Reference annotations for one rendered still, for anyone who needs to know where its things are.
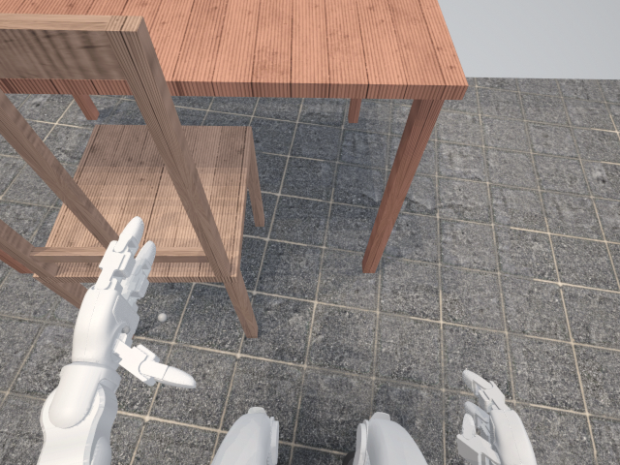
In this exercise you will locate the robot left thigh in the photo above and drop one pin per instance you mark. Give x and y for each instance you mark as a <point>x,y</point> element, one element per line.
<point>252,440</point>

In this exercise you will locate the left robot shin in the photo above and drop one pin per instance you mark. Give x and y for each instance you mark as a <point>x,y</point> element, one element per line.
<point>256,410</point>

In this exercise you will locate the robot left forearm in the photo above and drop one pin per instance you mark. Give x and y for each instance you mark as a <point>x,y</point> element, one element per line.
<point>78,415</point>

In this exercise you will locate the chair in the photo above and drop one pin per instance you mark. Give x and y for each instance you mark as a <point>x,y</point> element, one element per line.
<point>188,184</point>

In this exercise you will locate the left robot hand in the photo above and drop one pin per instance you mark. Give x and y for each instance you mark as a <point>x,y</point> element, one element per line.
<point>110,304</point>

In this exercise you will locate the table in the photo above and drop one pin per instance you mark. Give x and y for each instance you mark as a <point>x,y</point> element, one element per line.
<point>355,49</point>

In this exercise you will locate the right robot hand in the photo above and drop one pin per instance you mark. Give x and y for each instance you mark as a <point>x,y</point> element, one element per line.
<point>501,431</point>

